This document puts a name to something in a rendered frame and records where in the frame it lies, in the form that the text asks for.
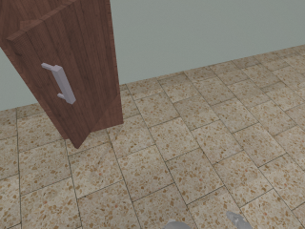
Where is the handle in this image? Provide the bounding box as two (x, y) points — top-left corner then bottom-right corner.
(41, 63), (76, 104)

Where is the cupboard door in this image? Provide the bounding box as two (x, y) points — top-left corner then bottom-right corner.
(6, 0), (117, 149)

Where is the robot right hand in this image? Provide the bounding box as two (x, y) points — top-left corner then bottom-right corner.
(226, 211), (253, 229)

